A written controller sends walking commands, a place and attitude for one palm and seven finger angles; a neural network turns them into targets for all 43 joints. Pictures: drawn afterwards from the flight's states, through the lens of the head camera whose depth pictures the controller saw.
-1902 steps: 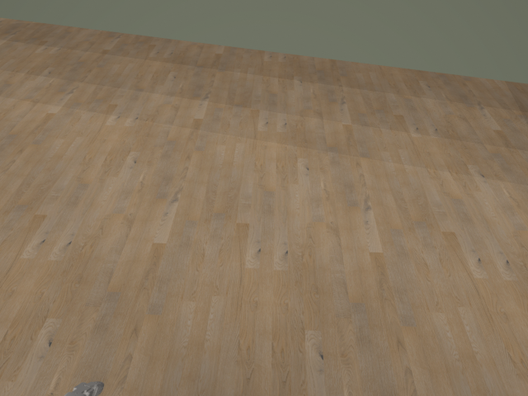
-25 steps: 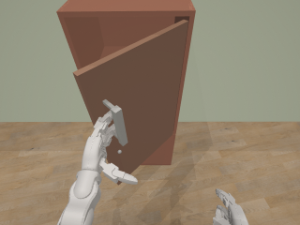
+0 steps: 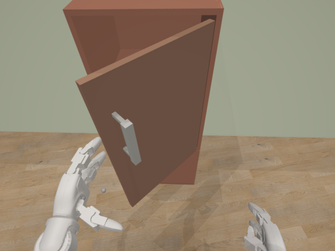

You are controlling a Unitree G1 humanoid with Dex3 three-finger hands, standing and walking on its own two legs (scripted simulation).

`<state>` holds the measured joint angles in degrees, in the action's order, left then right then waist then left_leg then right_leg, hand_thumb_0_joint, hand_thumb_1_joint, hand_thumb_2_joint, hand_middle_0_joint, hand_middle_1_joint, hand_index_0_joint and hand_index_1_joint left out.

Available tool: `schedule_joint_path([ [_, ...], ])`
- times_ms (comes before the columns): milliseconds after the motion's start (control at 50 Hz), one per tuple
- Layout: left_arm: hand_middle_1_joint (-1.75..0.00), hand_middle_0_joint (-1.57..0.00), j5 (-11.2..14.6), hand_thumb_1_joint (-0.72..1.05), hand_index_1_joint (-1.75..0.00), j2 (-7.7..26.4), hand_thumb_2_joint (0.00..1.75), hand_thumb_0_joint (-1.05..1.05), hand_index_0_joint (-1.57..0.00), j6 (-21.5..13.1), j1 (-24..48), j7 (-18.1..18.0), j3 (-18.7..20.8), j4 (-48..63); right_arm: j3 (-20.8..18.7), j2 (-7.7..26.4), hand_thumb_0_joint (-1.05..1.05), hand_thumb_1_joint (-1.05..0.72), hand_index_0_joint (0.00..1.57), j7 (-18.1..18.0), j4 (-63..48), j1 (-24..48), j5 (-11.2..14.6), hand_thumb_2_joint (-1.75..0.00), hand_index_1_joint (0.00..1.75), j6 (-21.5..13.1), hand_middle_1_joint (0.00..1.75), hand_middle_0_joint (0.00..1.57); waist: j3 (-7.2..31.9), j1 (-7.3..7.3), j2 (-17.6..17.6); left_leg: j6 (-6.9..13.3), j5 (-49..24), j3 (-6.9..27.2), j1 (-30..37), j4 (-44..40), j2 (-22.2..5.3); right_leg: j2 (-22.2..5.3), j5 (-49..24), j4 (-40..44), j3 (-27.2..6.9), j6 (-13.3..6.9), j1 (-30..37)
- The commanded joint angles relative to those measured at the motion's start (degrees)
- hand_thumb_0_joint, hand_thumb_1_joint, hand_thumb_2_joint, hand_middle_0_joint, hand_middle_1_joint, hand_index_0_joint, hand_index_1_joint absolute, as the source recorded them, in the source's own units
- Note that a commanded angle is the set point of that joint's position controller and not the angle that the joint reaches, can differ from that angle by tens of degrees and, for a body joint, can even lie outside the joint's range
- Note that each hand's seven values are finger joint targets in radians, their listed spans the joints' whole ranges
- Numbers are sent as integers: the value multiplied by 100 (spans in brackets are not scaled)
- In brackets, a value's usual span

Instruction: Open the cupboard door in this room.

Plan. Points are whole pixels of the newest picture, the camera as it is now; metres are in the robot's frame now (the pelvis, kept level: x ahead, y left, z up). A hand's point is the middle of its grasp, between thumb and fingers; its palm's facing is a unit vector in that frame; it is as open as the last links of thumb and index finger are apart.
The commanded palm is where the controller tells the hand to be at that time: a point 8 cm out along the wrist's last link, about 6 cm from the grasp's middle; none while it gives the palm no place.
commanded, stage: slide the hand sideways off the handle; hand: left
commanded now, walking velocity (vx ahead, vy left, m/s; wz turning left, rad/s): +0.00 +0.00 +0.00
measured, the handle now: (126, 139) +0.35 +0.13 +0.09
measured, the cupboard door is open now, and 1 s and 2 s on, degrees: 46 46 46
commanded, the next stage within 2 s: draw the hand back to the body in 0.18 s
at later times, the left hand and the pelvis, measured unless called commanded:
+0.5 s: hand (82, 195) +0.20 +0.18 +0.10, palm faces +0.04 -1.00 -0.08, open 16.4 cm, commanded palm +0.17 +0.24 +0.11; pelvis +0.00 +0.01 +0.00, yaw +0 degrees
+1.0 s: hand (44, 187) +0.20 +0.24 +0.13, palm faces +0.29 -0.89 -0.34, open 14.8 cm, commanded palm +0.16 +0.29 +0.15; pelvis +0.01 +0.02 +0.02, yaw +0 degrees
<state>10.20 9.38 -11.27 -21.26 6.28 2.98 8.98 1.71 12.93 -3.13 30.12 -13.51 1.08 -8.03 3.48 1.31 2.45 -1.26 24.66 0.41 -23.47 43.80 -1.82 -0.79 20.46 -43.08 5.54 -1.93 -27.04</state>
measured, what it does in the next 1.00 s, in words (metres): stands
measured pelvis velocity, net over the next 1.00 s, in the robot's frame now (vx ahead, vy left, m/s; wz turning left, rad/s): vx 0.01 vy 0.02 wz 0.00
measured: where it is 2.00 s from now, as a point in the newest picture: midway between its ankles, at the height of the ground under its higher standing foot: outside the picture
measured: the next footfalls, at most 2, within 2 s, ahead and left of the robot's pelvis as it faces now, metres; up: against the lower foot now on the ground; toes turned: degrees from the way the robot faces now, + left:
none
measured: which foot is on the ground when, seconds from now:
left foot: down 0.00-1.00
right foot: down 0.00-1.00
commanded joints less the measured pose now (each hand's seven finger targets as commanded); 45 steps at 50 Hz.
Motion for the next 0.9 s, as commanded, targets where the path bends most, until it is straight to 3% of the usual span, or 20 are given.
schedule_joint_path([
  [0,-30,-15,212,-50,-30,651,30,0,-15,-416,459,160,584,1320,-203,567,0,-90,20,-78,-893,421,3,-90,30,-450,30,20,773,-20,-402,188,-1161,-19,-444,-447,306,-34,-1140,725,-573,153,1001],
  [80,-30,-15,325,-50,-30,687,30,0,-15,-464,115,368,644,1443,-212,590,0,-90,20,-81,-931,361,27,-90,30,-576,30,20,832,14,-161,181,-1348,-1,-393,-405,302,-20,-1397,599,-486,127,983],
  [120,-30,-15,392,-50,-30,777,30,0,-15,-469,-52,411,781,1461,-225,610,0,-90,20,-88,-924,303,35,-90,30,-621,30,20,852,15,-313,181,-1412,20,-417,-368,298,-2,-1502,557,-445,136,965],
  [160,-30,-15,395,-50,-30,597,30,0,-15,-498,74,444,517,1671,-207,610,0,-90,20,-71,-966,338,38,-90,30,-693,30,20,826,-34,-208,182,-1390,44,-407,-373,304,-1,-1420,515,-387,131,865],
  [200,-30,-15,401,-50,-30,582,30,0,-15,-494,23,409,502,1681,-211,618,0,-90,20,-73,-945,283,34,-90,30,-748,30,20,731,-56,-185,170,-1302,62,-428,-357,298,16,-1272,494,-334,128,718],
  [240,-30,-15,353,-50,-30,650,30,0,-15,-502,-14,366,523,1638,-224,643,0,-90,20,-76,-925,265,29,-90,30,-778,30,20,713,-74,-427,179,-1248,92,-504,-328,283,28,-1135,488,-346,127,692],
  [260,-30,-15,348,-50,-30,587,30,0,-15,-503,-14,358,467,1714,-226,634,0,-90,20,-71,-953,276,27,-90,30,-792,30,20,768,-63,-365,180,-1202,93,-511,-325,291,13,-1083,472,-345,135,672],
  [280,-30,-15,350,-50,-30,794,30,0,-15,-505,-79,323,702,1791,-246,633,0,-90,20,-79,-937,251,33,-90,30,-795,30,20,880,-6,-268,175,-1254,85,-476,-321,284,2,-1138,463,-370,121,752],
  [320,-30,-15,316,-50,-30,822,30,0,-15,-467,-49,277,715,1988,-204,600,0,-90,20,-82,-968,273,43,-90,30,-802,30,20,908,28,-94,171,-1328,96,-400,-390,286,12,-1210,417,-294,96,796],
  [360,-30,-15,343,-50,-30,929,30,0,-15,-413,-109,240,885,2069,-190,574,0,-90,20,-93,-954,315,60,-90,30,-804,30,20,900,70,44,162,-1311,96,-367,-431,275,11,-1149,458,-294,83,849],
  [400,-30,-15,406,-50,-30,853,30,0,-15,-322,-264,257,882,2018,-178,560,0,-90,20,-108,-959,325,82,-90,30,-817,30,20,765,66,-109,158,-1273,98,-352,-489,259,39,-1123,511,-247,95,825],
  [500,-30,-15,479,-50,-30,830,30,0,-15,-44,-8,384,782,2142,-123,616,0,-90,20,-140,-939,381,105,-90,30,-876,30,20,553,1,-39,168,-1091,147,-216,-639,240,51,-869,677,-199,115,761],
  [580,-30,-15,587,-50,-30,1083,30,0,-15,185,-163,451,1200,2127,-113,609,0,-90,20,-176,-884,426,118,-90,30,-879,30,20,584,88,-209,173,-1243,143,-129,-709,239,49,-1032,788,-214,121,987],
  [620,-30,-15,627,-50,-30,1025,30,0,-15,228,-197,509,1179,2301,-96,595,0,-90,20,-171,-899,453,124,-90,30,-911,30,20,615,115,15,160,-1387,137,-1,-762,246,59,-1213,784,-169,109,1037],
  [660,-30,-15,671,-50,-30,1101,30,0,-15,288,-162,530,1287,2267,-82,602,0,-90,20,-172,-854,475,132,-90,30,-922,30,20,522,102,-143,159,-1393,151,-1,-800,234,67,-1211,842,-153,121,1075],
  [760,-30,-16,749,-32,-30,1196,37,0,-16,425,27,669,1406,2276,-64,645,0,-90,20,-214,-770,537,157,-90,30,-990,30,20,339,87,-34,170,-1302,172,166,-927,228,85,-1049,1023,-150,123,1063],
  [780,-30,-16,-216,-29,-30,2157,39,0,-16,368,304,-238,1641,2771,-123,600,0,-90,20,-314,-751,570,16,-90,30,-918,30,20,376,255,100,207,-1249,74,208,-1219,177,-30,-953,1309,-436,54,1490],
  [800,-30,-16,-310,-26,-30,1549,40,0,-16,470,-223,-612,1383,2523,-81,494,0,-90,20,-337,-733,524,-45,-90,30,-880,30,20,64,173,120,184,-1278,48,278,-1323,199,-47,-954,1439,-366,44,1455],
  [820,-30,-16,-462,-22,-30,1312,42,0,-16,511,-305,-822,1110,2534,-52,490,0,-90,20,-316,-678,504,-52,-90,30,-822,30,20,6,147,119,186,-1391,41,428,-1408,176,-54,-1041,1481,-304,59,1516],
  [880,-30,-16,-648,-12,-30,1420,47,0,-16,501,-364,-1147,1168,2545,-68,516,0,-90,20,-293,-570,634,-87,-90,30,-695,30,20,42,161,6,205,-1641,19,768,-1654,130,-49,-1223,1655,-267,81,1800],
])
